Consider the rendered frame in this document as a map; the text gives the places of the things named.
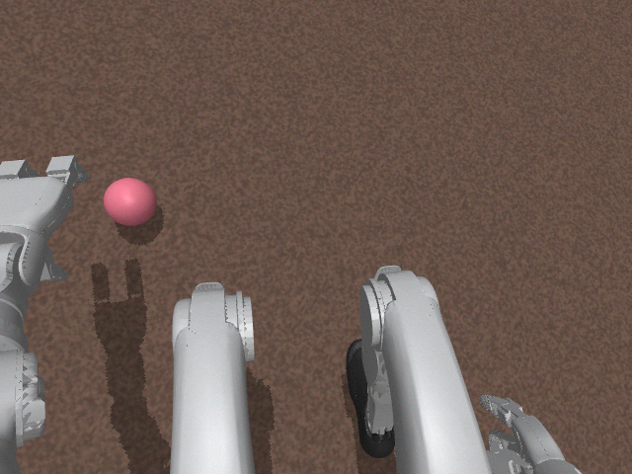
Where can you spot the right robot foot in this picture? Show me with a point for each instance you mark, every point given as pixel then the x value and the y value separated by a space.
pixel 375 445

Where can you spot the right robot hand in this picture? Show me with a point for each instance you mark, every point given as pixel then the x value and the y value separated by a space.
pixel 529 445

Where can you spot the left robot hand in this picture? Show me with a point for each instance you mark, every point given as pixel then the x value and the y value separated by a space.
pixel 39 203

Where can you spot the left robot arm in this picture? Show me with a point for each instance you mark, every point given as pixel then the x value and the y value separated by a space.
pixel 22 408

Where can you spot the ball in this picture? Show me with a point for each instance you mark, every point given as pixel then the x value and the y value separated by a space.
pixel 129 201

